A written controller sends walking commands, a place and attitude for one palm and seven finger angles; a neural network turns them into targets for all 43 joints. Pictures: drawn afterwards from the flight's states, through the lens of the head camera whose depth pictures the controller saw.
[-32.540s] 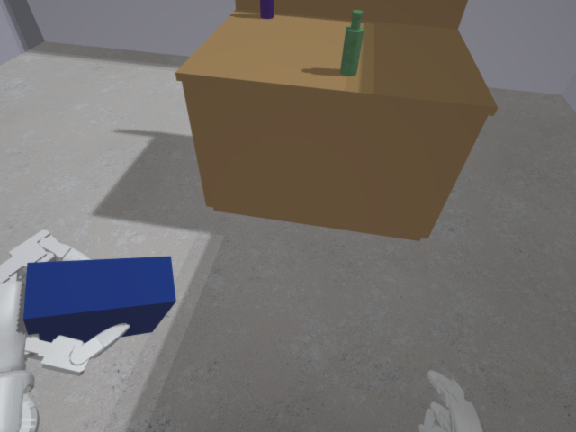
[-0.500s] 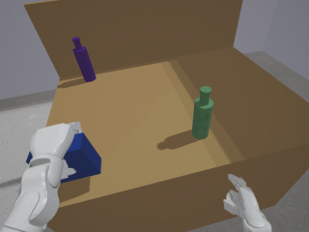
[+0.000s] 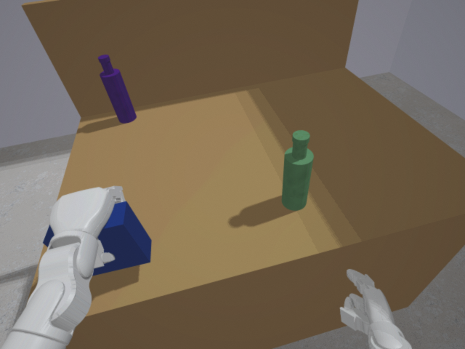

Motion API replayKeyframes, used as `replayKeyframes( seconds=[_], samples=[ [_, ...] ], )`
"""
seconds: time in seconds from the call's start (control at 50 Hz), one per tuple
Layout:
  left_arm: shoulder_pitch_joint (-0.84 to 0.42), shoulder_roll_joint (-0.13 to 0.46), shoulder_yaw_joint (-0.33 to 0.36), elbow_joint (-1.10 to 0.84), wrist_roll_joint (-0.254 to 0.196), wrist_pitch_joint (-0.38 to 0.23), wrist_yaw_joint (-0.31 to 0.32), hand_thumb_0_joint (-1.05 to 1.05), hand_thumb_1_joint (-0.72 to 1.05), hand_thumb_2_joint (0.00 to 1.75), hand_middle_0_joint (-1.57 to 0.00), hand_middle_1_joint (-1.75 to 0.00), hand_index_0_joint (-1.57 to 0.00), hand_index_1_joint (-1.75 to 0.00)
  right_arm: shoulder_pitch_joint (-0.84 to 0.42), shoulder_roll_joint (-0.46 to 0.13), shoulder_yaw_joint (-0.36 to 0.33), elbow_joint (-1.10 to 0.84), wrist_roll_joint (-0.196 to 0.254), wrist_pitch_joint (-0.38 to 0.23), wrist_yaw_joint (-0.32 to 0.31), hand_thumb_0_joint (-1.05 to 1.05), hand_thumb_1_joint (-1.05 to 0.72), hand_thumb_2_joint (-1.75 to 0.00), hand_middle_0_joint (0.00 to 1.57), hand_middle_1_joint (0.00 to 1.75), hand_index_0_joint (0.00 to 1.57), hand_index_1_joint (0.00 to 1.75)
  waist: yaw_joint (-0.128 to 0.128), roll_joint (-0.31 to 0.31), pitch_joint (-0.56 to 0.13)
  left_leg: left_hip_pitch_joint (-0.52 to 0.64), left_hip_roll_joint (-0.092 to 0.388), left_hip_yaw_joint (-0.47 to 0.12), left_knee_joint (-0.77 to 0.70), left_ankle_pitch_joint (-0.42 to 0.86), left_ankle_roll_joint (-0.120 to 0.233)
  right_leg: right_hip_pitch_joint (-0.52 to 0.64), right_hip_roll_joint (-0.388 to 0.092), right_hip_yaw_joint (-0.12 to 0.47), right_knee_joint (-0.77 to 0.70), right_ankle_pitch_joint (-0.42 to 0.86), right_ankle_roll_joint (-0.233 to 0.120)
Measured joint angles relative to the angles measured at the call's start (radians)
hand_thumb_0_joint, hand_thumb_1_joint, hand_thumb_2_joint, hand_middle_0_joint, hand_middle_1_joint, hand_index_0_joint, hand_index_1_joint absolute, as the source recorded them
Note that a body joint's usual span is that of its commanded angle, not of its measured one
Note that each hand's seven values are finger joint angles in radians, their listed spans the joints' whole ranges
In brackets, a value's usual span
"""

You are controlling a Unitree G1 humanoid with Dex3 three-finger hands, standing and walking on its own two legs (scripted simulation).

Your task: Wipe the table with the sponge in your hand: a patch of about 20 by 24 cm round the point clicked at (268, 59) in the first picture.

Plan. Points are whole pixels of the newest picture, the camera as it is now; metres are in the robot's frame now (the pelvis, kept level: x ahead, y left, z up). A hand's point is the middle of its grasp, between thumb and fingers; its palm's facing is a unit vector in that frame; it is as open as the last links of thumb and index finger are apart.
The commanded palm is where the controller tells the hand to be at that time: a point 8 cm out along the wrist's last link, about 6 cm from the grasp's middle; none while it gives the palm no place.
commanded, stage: move the sponge above the wiping area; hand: left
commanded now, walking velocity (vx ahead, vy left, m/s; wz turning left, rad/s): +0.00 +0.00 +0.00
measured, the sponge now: (109, 247) +0.25 +0.28 +0.05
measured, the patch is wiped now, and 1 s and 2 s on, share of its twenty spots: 0.00 0.00 0.00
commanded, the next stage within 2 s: lower the sponge onto the table in 0.98 s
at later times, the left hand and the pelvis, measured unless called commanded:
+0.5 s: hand (104, 227) +0.27 +0.29 +0.08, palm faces -0.01 -0.08 -1.00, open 9.4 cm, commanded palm +0.25 +0.28 +0.15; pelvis +0.01 +0.00 +0.00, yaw +0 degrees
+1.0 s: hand (102, 229) +0.26 +0.28 +0.09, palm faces +0.02 -0.09 -1.00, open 9.4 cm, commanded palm +0.24 +0.27 +0.16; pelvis +0.00 +0.01 +0.00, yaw +0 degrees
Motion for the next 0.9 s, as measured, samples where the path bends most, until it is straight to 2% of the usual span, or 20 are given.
replayKeyframes(
  seconds=[0.22, 0.52, 0.64, 0.82, 0.9],
  samples=[
    [0.006, -0.011, 0.007, 0.017, 0.0, 0.022, 0.024, 0.0, -0.45, 1.05, -0.8, -1.39, -0.81, -1.39, 0.002, -0.002, -0.01, 0.0, 0.004, 0.004, 0.004, 0.01, -0.9, -0.9, 0.2, 0.3, 0.2, 0.3, -0.005, -0.002, -0.009, -0.006, 0.001, 0.0, 0.003, -0.009, 0.0, -0.005, 0.001, 0.001, 0.001, -0.007, 0.0],
    [-0.037, -0.021, -0.006, 0.091, 0.014, 0.001, 0.037, 0.0, -0.45, 1.05, -0.8, -1.39, -0.81, -1.39, 0.0, 0.009, -0.006, -0.001, 0.008, 0.007, -0.001, 0.01, -0.9, -0.9, 0.2, 0.3, 0.2, 0.3, -0.007, -0.014, -0.013, -0.02, -0.003, -0.004, 0.008, -0.012, 0.004, -0.013, -0.002, -0.002, -0.004, -0.007, 0.004],
    [-0.018, -0.02, 0.004, 0.062, 0.012, -0.002, 0.042, 0.0, -0.45, 1.05, -0.8, -1.39, -0.81, -1.39, 0.008, 0.009, -0.009, -0.003, 0.005, 0.011, 0.006, 0.01, -0.9, -0.9, 0.2, 0.3, 0.2, 0.3, -0.011, -0.011, -0.017, -0.017, -0.006, -0.001, 0.005, -0.013, 0.008, -0.011, -0.005, 0.002, -0.007, -0.006, 0.009],
    [0.011, -0.027, -0.009, 0.019, 0.007, 0.027, 0.033, 0.0, -0.45, 1.05, -0.8, -1.39, -0.81, -1.4, 0.005, 0.004, -0.01, -0.004, 0.008, 0.023, 0.014, 0.01, -0.9, -0.9, 0.2, 0.3, 0.2, 0.3, -0.004, -0.004, -0.017, -0.011, -0.014, -0.001, 0.001, -0.01, 0.014, -0.005, -0.012, 0.002, -0.008, -0.005, 0.016],
    [0.002, -0.027, -0.023, 0.028, 0.011, 0.02, 0.028, 0.0, -0.45, 1.05, -0.8, -1.39, -0.81, -1.39, -0.004, 0.008, -0.006, -0.002, 0.008, 0.021, 0.01, 0.01, -0.9, -0.9, 0.2, 0.3, 0.2, 0.3, 0.002, -0.006, -0.011, -0.008, -0.015, -0.002, 0.0, -0.007, 0.015, -0.001, -0.013, 0.001, -0.01, -0.002, 0.016]
  ],
)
